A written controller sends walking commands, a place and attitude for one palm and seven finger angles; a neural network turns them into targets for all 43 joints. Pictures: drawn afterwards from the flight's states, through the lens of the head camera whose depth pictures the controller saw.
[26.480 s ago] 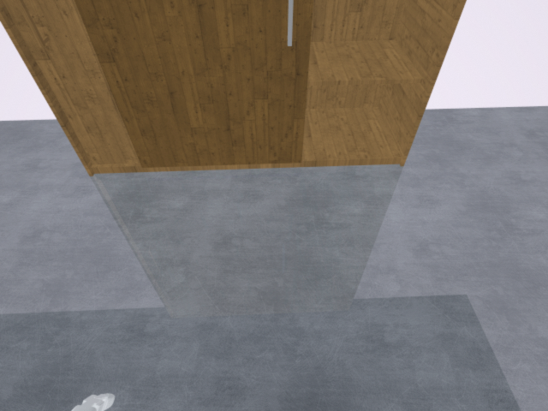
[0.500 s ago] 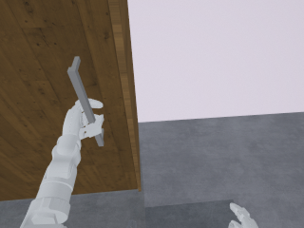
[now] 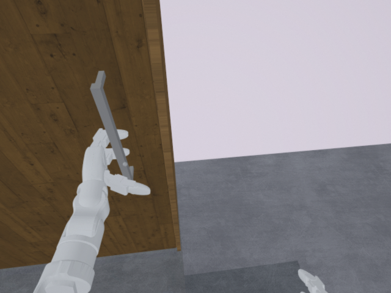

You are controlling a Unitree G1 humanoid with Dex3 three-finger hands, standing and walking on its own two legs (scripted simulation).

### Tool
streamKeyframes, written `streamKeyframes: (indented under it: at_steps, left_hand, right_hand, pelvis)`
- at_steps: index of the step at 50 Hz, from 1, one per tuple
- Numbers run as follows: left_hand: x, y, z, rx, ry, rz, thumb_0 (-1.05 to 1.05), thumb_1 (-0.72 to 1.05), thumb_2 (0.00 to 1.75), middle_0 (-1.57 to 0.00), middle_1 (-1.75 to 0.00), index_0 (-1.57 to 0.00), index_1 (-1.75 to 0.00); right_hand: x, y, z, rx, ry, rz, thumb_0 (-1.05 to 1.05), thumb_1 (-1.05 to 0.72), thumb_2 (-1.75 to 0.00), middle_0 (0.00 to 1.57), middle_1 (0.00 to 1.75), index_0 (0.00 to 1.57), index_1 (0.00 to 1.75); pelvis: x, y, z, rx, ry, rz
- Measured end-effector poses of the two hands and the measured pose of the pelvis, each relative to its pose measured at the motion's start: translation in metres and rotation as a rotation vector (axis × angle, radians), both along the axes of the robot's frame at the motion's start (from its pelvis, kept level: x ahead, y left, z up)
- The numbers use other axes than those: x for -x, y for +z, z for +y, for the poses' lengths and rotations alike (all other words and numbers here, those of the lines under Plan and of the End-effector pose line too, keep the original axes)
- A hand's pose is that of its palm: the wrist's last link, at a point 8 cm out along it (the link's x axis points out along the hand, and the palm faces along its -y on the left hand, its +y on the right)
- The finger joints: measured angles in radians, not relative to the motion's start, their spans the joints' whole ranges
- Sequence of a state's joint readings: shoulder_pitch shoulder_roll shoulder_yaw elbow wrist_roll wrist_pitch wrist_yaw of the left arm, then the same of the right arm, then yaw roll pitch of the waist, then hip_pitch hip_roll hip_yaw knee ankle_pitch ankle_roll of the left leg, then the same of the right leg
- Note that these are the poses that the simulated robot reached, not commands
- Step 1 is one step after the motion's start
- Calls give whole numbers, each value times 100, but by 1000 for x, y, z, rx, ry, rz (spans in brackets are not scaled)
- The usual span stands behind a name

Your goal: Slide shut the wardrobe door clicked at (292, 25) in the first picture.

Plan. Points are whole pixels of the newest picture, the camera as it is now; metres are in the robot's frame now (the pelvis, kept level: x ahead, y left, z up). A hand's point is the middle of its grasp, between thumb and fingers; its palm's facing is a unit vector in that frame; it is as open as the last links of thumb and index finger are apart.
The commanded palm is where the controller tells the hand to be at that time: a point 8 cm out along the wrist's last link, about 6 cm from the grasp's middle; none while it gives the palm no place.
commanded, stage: slip the hand off the handle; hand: left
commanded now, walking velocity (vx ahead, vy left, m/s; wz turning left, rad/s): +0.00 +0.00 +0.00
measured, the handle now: (118, 140) +0.41 +0.20 +0.10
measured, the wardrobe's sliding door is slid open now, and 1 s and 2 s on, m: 0.00 0.00 0.00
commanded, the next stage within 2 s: draw the hand back to the body in 1.36 s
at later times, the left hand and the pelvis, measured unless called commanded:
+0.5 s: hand (103, 171) +0.34 +0.22 +0.07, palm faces +0.24 -0.96 -0.17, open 14.6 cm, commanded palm +0.31 +0.26 +0.08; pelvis +0.02 +0.01 +0.00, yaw +1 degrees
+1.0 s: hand (88, 196) +0.28 +0.23 +0.06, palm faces +0.25 -0.95 -0.17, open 14.7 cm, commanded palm +0.25 +0.27 +0.08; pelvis +0.02 +0.00 +0.00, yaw +1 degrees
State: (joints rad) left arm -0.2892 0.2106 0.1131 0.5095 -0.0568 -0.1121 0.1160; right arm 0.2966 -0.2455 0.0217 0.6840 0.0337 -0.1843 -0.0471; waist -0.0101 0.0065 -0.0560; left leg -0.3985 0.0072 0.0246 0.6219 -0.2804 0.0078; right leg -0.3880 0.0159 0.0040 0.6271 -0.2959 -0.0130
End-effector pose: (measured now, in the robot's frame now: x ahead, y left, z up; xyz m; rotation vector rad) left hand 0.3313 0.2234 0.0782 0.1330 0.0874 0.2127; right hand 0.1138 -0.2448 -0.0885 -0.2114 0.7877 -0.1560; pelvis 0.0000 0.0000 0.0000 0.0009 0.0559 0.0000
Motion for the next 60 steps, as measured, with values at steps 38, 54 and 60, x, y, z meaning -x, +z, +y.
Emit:
streamKeyframes:
  at_steps: [38, 54, 60]
  left_hand:
    - [27, 1, 62, -27, 50, 9, -1, -54, 20, -26, -115, -25, -115]
    - [95, -4, 50, -29, 51, -2, -1, -54, 20, -26, -115, -25, -115]
    - [112, -4, 52, -25, 53, 10, -1, -54, 20, -26, -115, -25, -115]
  right_hand:
    - [-43, -3, 7, -5, 45, -31, 1, -90, -90, 20, 30, 20, 30]
    - [-61, 6, 9, -10, 81, -129, 1, -90, -90, 20, 30, 20, 30]
    - [-78, 13, 20, -26, 115, -187, 1, -90, -90, 20, 30, 20, 30]
  pelvis:
    - [-17, -4, 0, 8, 22, 16]
    - [-16, -6, -4, 6, 28, -5]
    - [-16, -6, -5, 7, 35, -11]
